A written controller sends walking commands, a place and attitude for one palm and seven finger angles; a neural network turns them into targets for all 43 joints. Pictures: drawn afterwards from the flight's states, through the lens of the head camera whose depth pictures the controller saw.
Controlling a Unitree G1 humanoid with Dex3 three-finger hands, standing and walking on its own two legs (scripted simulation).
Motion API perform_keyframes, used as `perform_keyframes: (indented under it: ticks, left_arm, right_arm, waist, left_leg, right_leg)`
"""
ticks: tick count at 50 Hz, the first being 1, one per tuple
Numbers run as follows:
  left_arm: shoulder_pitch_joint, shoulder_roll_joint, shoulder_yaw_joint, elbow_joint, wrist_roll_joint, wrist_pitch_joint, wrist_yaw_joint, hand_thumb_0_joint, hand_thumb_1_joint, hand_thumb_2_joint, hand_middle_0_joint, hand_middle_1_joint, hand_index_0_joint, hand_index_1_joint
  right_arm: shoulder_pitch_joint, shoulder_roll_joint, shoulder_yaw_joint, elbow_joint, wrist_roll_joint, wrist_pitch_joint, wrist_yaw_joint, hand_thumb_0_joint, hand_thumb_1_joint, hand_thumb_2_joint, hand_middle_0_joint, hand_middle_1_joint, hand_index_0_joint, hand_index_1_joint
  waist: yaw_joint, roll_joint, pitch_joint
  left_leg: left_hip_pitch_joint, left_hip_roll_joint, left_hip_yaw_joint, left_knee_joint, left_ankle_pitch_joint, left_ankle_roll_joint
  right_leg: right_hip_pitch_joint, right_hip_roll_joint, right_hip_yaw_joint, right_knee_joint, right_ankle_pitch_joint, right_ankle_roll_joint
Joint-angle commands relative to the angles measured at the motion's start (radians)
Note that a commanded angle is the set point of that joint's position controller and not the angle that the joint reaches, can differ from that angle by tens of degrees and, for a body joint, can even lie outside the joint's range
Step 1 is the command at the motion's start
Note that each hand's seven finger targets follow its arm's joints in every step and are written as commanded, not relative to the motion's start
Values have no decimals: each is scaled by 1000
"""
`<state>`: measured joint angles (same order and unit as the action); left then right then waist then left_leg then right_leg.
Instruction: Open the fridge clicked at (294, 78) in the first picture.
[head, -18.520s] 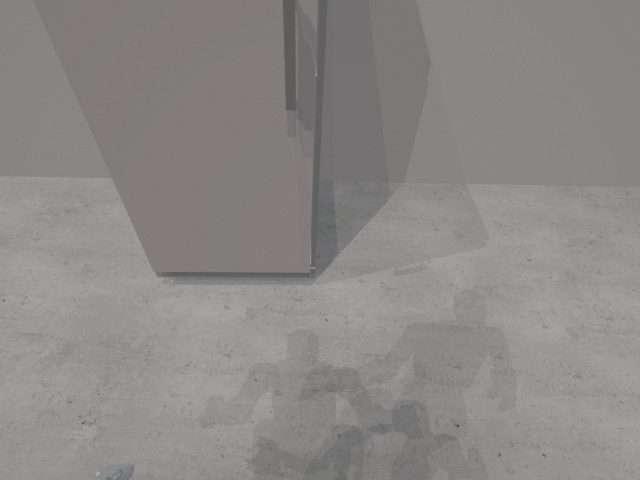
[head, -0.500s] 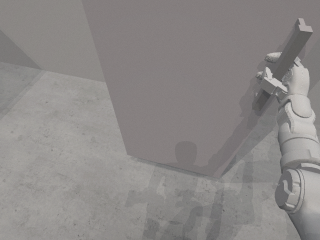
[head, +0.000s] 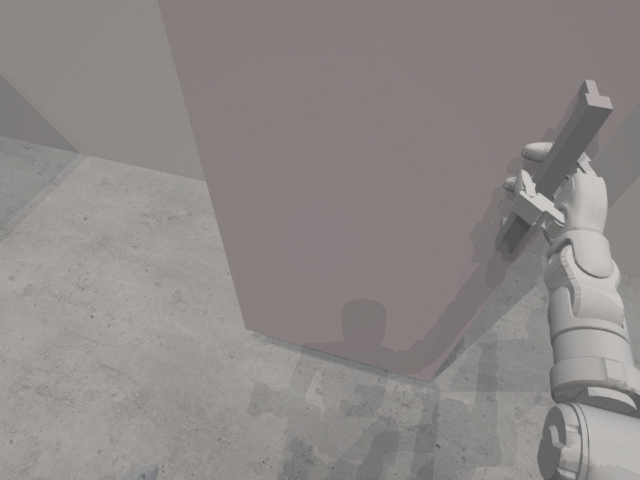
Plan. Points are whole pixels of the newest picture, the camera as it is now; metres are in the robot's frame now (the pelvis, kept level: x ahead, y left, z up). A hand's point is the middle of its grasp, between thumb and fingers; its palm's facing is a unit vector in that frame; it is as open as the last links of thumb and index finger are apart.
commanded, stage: pull the door a little, standing still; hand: right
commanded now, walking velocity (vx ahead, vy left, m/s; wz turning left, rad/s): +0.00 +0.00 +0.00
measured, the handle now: (540, 177) +0.49 -0.21 +0.14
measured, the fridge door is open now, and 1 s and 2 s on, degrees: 1 25 60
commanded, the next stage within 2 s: walk backward, drawing the door open in 0.32 s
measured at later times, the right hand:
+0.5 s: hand (515, 249) +0.36 -0.16 +0.14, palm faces +0.12 +0.99 -0.05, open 5.9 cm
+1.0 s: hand (457, 353) +0.24 -0.09 +0.13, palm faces +0.21 +0.96 -0.16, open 6.6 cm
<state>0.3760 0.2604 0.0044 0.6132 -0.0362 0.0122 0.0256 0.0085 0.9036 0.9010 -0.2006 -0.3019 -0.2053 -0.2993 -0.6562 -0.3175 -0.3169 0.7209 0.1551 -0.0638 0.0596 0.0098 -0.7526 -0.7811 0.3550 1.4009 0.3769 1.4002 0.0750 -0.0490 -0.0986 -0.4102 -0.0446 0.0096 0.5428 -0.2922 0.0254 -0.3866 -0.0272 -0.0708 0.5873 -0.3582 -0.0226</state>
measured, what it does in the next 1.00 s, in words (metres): shifts its weight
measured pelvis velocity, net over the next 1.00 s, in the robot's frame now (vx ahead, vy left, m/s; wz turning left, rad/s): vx -0.08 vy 0.08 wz -0.13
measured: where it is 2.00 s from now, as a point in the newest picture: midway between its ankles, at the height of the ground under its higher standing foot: outside the picture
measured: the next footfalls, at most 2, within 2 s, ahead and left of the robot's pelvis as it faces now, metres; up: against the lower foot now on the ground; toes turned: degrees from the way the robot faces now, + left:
right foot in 1.18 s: -0.09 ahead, -0.01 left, +0.00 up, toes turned -22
left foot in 1.46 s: +0.00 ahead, +0.41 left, +0.00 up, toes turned -29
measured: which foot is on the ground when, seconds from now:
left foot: down 0.00-1.00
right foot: down 0.00-0.96, up 0.98-1.00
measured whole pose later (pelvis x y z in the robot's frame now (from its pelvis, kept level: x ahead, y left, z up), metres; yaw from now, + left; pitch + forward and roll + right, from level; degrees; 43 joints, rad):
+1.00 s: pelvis -0.08 +0.08 +0.00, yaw -7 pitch +1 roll -1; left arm 0.17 0.17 -0.01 0.60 -0.01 0.01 0.08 0.01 0.90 0.90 -0.20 -0.30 -0.21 -0.30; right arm -0.09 -0.17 -0.06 -0.10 0.06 0.01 -0.10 -0.07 -0.66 -0.70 0.40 1.34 0.22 1.40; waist 0.05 -0.06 0.08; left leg -0.33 -0.05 0.16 0.48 -0.18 0.13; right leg -0.36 -0.04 0.04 0.58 -0.26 0.01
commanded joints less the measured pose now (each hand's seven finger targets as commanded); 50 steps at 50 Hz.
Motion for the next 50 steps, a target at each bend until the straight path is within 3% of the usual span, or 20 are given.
perform_keyframes:
  ticks: [1,2,3,5,8,12,15,20,21,22,23,25,27,32,36,40,44,46,48,50]
  left_arm:
    - [6,133,49,-115,-3,-40,1,0,900,900,-200,-300,-200,-300]
    - [-1,131,48,-113,-4,-37,2,0,900,900,-200,-300,-200,-300]
    - [-4,131,44,-104,-3,-36,5,0,900,900,-200,-300,-200,-300]
    - [1,135,45,-79,0,-29,17,0,900,900,-200,-300,-200,-300]
    - [-17,120,41,-89,3,-30,18,0,900,900,-200,-300,-200,-300]
    - [-46,109,37,-102,3,-34,12,0,900,900,-200,-300,-200,-300]
    - [-78,105,34,-126,0,-40,8,0,900,900,-200,-300,-200,-300]
    - [-149,94,28,-165,-7,-51,9,0,900,900,-200,-300,-200,-300]
    - [-169,94,25,-173,-9,-55,12,0,900,900,-200,-300,-200,-300]
    - [-202,109,17,-170,-9,-52,42,0,900,900,-200,-300,-200,-300]
    - [-196,90,18,-136,5,-42,56,0,900,900,-200,-300,-200,-300]
    - [-221,90,18,-149,12,-35,64,0,900,900,-200,-300,-200,-300]
    - [-233,85,15,-158,19,-28,69,0,900,900,-200,-300,-200,-300]
    - [-272,67,3,-175,39,-13,68,0,900,900,-200,-300,-200,-300]
    - [-294,56,-1,-179,49,-9,62,0,900,900,-200,-300,-200,-300]
    - [-312,48,6,-177,52,-16,59,0,900,900,-200,-300,-200,-300]
    - [-303,41,22,-171,42,-36,62,0,900,900,-200,-300,-200,-300]
    - [-286,15,25,-167,32,-55,64,0,900,900,-200,-300,-200,-300]
    - [-291,0,23,-170,26,-70,70,0,900,900,-200,-300,-200,-300]
    - [-307,-4,20,-168,24,-85,74,0,900,900,-200,-300,-200,-300]
  right_arm:
    - [-261,-183,-18,-369,20,-47,7,0,-900,-900,450,1400,450,1400]
    - [-245,-168,-5,-369,16,-33,4,0,-900,-900,450,1400,450,1400]
    - [-338,-144,29,-378,13,-23,-2,0,-900,-900,450,1400,450,1400]
    - [-458,-185,6,-338,1,-5,-23,0,-900,-900,450,1400,450,1400]
    - [-338,-114,34,-340,-2,16,-28,0,-900,-900,450,1400,450,1400]
    - [-245,-78,59,-414,6,22,-23,0,-900,-900,450,1400,450,1400]
    - [-125,-46,72,-469,17,21,-19,0,-900,-900,450,1400,450,1400]
    - [30,2,98,-649,31,40,-24,0,-900,-900,450,1400,450,1400]
    - [-4,-39,73,-728,31,45,-30,0,-900,-900,450,1400,450,1400]
    - [-277,-251,91,-802,-75,-40,-74,0,-900,-900,450,1400,450,1400]
    - [-141,-144,124,-670,-82,-54,-97,0,-900,-900,450,1400,450,1400]
    - [-6,-79,168,-700,-84,-63,-112,0,-900,-900,450,1400,450,1400]
    - [22,-46,206,-751,-87,-71,-115,0,-900,-900,450,1400,450,1400]
    - [72,-19,236,-884,-97,-90,-130,0,-900,-900,450,1400,450,1400]
    - [115,-9,239,-963,-107,-91,-139,0,-900,-900,450,1400,450,1400]
    - [165,-6,235,-1030,-119,-86,-142,0,-900,-900,450,1400,450,1400]
    - [232,-17,226,-1112,-126,-79,-135,0,-900,-900,450,1400,450,1400]
    - [270,-14,230,-1149,-119,-77,-133,0,-900,-900,450,1400,450,1400]
    - [308,-27,212,-1190,-122,-75,-138,0,-900,-900,450,1400,450,1400]
    - [354,-18,210,-1204,-126,-67,-144,0,-900,-900,450,1400,450,1400]
  waist:
    - [-67,17,-398]
    - [-61,23,-369]
    - [-35,20,-351]
    - [-6,50,-300]
    - [-37,18,-333]
    - [-67,-18,-375]
    - [-82,56,-353]
    - [-105,75,-311]
    - [-114,52,-329]
    - [-47,9,-198]
    - [-43,66,-174]
    - [-53,79,-158]
    - [-46,55,-181]
    - [-40,-49,-211]
    - [-40,-54,-173]
    - [-38,-25,-143]
    - [-30,26,-197]
    - [-24,107,-229]
    - [-42,171,-223]
    - [-73,189,-195]
  left_leg:
    - [280,19,10,18,680,-3]
    - [272,19,12,13,675,-4]
    - [251,19,15,3,657,-6]
    - [220,19,10,-11,622,-9]
    - [239,23,20,-6,624,-3]
    - [269,28,23,2,658,1]
    - [301,28,26,-6,654,0]
    - [345,35,29,-20,645,2]
    - [363,38,25,-23,647,3]
    - [274,133,-72,-100,609,-12]
    - [259,155,-62,-116,534,-5]
    - [247,153,-48,-111,509,-6]
    - [229,135,-15,-80,483,-16]
    - [163,75,19,11,294,-40]
    - [158,61,7,34,97,-38]
    - [208,68,-15,-8,111,-36]
    - [312,109,-20,-101,266,-22]
    - [304,171,-32,-170,251,4]
    - [324,247,-53,-242,226,26]
    - [334,310,-56,-255,192,56]
  right_leg:
    - [210,-7,53,-4,753,-10]
    - [210,-8,52,-8,754,-9]
    - [213,-4,55,-12,719,-8]
    - [192,-1,57,-14,637,-14]
    - [219,3,59,-18,691,-7]
    - [258,1,62,-15,773,3]
    - [241,0,58,-32,725,-1]
    - [236,3,47,-62,667,-2]
    - [248,5,46,-68,663,-2]
    - [213,-23,55,-24,498,-26]
    - [210,-27,78,-26,415,-23]
    - [238,-41,97,-54,436,-22]
    - [294,-65,114,-80,546,-24]
    - [378,-146,201,-145,790,-37]
    - [306,-194,277,-205,713,-63]
    - [205,-209,314,-219,575,-82]
    - [138,-141,232,-171,416,-48]
    - [145,-56,122,-84,276,-15]
    - [70,21,38,86,55,4]
    - [-49,32,34,337,-75,17]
